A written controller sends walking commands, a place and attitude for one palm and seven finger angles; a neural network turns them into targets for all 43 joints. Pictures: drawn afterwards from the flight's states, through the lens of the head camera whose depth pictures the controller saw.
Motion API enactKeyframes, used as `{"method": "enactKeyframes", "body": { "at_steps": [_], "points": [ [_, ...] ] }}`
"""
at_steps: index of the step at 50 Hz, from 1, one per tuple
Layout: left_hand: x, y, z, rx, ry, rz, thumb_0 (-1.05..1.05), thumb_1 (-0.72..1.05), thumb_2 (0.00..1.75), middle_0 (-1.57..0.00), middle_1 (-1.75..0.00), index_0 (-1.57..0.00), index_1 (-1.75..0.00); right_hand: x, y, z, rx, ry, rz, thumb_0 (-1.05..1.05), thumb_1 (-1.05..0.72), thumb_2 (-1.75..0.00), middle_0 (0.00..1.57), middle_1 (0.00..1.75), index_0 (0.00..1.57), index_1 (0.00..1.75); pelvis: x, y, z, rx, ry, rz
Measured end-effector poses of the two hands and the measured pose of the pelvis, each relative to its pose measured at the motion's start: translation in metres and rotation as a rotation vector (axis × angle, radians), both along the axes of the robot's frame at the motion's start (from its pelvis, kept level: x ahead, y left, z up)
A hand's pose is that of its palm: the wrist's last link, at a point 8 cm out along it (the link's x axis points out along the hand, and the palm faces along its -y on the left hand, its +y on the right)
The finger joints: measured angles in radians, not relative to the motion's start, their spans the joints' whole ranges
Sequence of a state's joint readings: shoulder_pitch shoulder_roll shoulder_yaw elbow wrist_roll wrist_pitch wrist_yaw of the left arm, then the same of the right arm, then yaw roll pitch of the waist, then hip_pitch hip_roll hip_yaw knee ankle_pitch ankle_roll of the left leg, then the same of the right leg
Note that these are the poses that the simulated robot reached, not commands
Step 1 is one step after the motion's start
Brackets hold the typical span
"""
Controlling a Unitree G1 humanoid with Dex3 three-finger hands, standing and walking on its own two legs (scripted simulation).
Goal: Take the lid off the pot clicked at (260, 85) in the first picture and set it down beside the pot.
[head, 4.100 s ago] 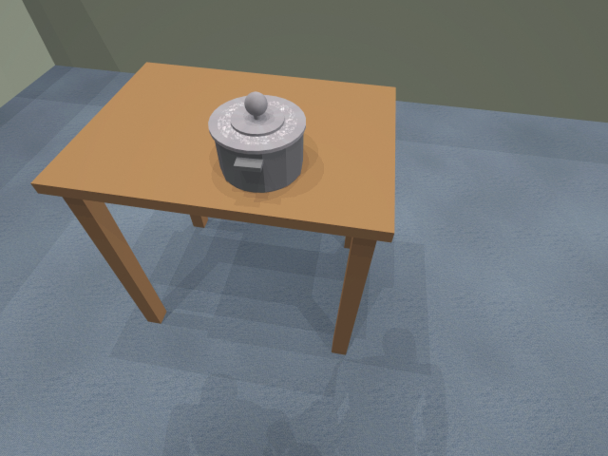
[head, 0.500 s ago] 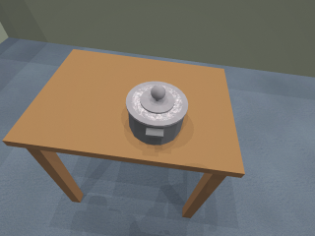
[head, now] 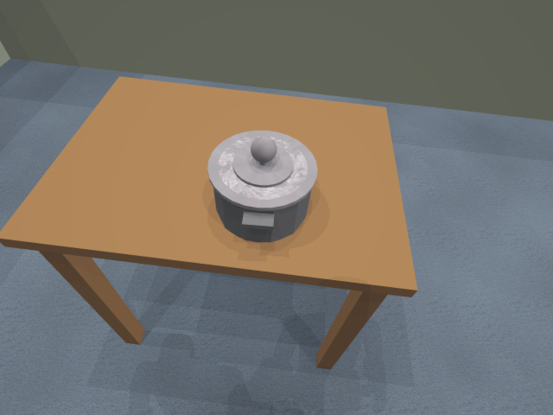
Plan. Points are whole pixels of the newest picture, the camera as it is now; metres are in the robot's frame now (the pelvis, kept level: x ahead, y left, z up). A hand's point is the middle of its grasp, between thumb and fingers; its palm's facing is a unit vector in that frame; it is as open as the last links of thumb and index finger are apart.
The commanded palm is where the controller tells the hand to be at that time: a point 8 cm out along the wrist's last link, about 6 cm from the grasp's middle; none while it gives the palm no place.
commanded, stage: come to a stop and stand still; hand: left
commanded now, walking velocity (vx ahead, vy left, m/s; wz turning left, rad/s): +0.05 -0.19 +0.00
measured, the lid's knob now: (263, 149) +0.51 +0.06 +0.09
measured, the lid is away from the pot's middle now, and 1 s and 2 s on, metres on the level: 0.00 0.00 0.00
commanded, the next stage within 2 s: look again from close up in 1.54 s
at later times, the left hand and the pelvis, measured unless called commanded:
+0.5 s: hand out of the picture +0.02 +0.16 -0.18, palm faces +0.01 -0.99 -0.16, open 7.3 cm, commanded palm none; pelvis +0.02 +0.00 +0.00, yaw -1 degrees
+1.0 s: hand out of the picture -0.04 +0.18 -0.18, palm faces +0.03 -0.99 -0.13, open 7.4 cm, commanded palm none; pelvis -0.01 +0.02 +0.01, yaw +0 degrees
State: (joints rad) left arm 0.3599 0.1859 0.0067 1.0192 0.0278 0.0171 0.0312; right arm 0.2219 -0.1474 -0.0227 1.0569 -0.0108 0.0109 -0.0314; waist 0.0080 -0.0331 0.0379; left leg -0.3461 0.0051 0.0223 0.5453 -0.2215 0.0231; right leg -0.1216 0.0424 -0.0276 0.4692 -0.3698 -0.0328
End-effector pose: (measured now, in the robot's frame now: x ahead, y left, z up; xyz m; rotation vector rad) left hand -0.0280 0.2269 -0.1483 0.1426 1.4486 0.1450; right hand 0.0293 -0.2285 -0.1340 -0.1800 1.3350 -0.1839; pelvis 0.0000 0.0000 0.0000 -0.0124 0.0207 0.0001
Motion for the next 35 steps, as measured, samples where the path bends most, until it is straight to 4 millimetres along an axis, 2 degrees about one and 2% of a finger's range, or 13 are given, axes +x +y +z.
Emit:
{"method": "enactKeyframes", "body": {
  "at_steps": [6, 10, 14, 18, 29, 35],
  "points": [
    [-0.004, -0.015, -0.004, -0.005, 0.003, 0.012, 0.0, 0.91, 0.9, -0.2, -0.3, -0.2, -0.3, -0.007, -0.018, -0.004, -0.013, 0.019, -0.019, 0.01, -0.9, -0.9, 0.21, 0.3, 0.2, 0.3, 0.004, -0.014, -0.005, -0.017, -0.011, 0.008],
    [0.0, -0.026, -0.012, -0.033, -0.001, 0.022, 0.0, 0.91, 0.9, -0.2, -0.3, -0.2, -0.3, -0.003, -0.021, -0.002, -0.031, 0.032, -0.021, 0.01, -0.9, -0.9, 0.2, 0.3, 0.2, 0.3, 0.015, -0.016, -0.007, -0.02, -0.019, 0.01],
    [0.013, -0.035, -0.019, -0.069, 0.0, 0.023, 0.0, 0.91, 0.9, -0.2, -0.3, -0.2, -0.3, 0.01, -0.011, -0.001, -0.031, 0.009, -0.027, 0.01, -0.91, -0.9, 0.2, 0.3, 0.2, 0.3, 0.024, -0.013, -0.008, -0.009, -0.027, -0.001],
    [0.034, -0.038, -0.013, -0.082, -0.034, 0.023, 0.0, 0.91, 0.9, -0.2, -0.3, -0.2, -0.3, 0.017, -0.006, 0.007, -0.042, -0.004, -0.022, 0.01, -0.94, -0.9, 0.2, 0.3, 0.2, 0.3, 0.027, -0.008, 0.0, -0.002, -0.02, -0.005],
    [0.043, 0.001, 0.003, 0.01, -0.062, -0.024, 0.01, 0.93, 0.9, -0.2, -0.3, -0.2, -0.3, 0.02, 0.008, 0.006, -0.003, -0.027, -0.009, 0.01, -0.94, -0.9, 0.21, 0.3, 0.2, 0.3, 0.013, 0.003, 0.006, 0.011, -0.011, -0.015],
    [0.04, 0.011, 0.007, 0.022, -0.105, -0.021, 0.0, 0.92, 0.9, -0.2, -0.3, -0.2, -0.3, 0.013, 0.012, 0.006, 0.006, -0.036, 0.015, 0.0, -0.93, -0.9, 0.21, 0.3, 0.2, 0.3, 0.004, 0.009, 0.007, 0.01, -0.031, -0.006]
  ]
}}
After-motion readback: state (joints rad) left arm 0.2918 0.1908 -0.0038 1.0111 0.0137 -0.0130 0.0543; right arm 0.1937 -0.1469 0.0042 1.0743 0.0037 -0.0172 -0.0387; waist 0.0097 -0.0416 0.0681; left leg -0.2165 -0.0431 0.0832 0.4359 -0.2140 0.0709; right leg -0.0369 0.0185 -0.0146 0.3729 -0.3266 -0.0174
